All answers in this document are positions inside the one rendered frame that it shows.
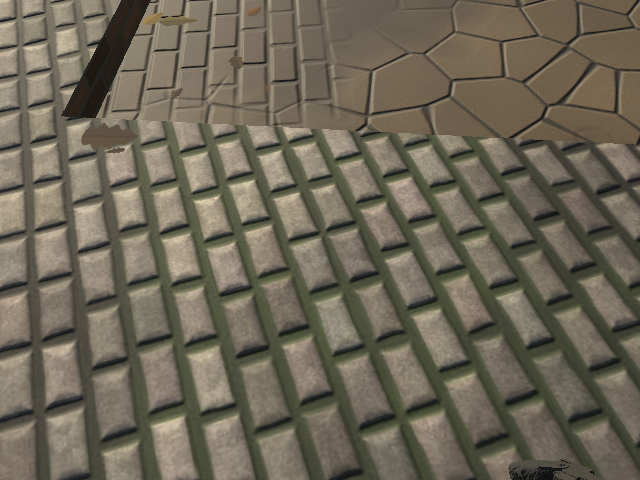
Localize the right robot hand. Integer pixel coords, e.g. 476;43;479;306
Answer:
508;459;605;480

